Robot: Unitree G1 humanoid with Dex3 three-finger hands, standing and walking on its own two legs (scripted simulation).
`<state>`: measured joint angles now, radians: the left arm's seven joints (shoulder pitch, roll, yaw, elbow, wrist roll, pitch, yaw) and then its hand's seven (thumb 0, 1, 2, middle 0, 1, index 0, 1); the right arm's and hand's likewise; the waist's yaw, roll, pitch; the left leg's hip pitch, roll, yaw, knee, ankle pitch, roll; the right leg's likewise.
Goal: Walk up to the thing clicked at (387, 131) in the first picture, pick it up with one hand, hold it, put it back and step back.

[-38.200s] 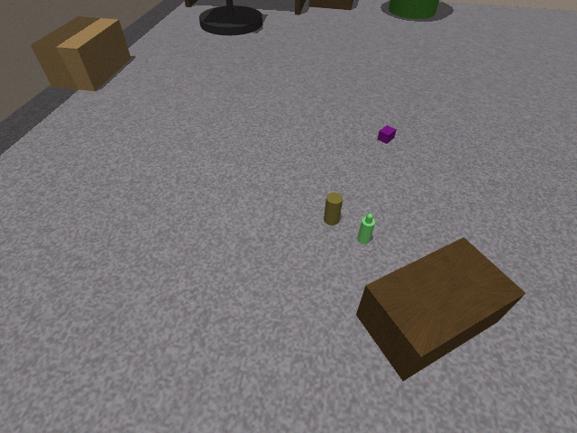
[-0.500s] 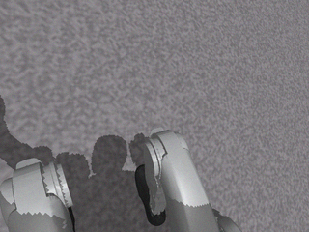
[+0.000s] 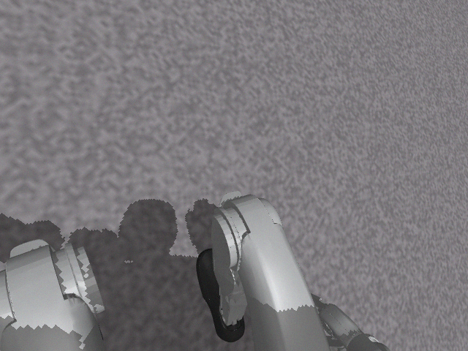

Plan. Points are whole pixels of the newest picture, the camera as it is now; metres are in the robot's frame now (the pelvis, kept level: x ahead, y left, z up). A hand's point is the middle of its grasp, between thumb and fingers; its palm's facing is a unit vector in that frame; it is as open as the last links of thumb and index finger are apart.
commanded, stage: rest palm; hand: left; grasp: from above
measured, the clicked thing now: out of the picture +0.43 +0.37 -0.27
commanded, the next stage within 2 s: close in 0.50 s
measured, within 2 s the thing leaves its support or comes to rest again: neither
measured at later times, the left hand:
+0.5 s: hand out of the picture +0.42 +0.35 -0.24, palm faces -0.46 -0.15 -0.87, open 14.0 cm
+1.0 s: hand out of the picture +0.41 +0.36 -0.24, palm faces -0.48 -0.16 -0.86, open 12.4 cm
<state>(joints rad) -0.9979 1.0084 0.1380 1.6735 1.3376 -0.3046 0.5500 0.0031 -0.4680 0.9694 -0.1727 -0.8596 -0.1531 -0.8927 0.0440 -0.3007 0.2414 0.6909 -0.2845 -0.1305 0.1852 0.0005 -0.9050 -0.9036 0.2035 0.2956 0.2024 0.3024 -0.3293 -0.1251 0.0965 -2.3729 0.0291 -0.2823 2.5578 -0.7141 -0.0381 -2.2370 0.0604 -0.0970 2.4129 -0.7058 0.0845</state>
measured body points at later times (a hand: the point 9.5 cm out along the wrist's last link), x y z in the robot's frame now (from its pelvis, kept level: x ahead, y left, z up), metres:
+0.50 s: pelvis +0.00 +0.00 +0.00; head +0.26 +0.14 +0.33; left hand +0.44 +0.36 -0.19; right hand +0.08 -0.26 -0.07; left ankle +0.06 +0.14 -0.26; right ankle +0.11 -0.13 -0.26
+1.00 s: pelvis +0.00 +0.00 +0.00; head +0.26 +0.14 +0.33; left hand +0.44 +0.36 -0.19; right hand +0.08 -0.25 -0.07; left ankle +0.06 +0.14 -0.26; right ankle +0.11 -0.13 -0.26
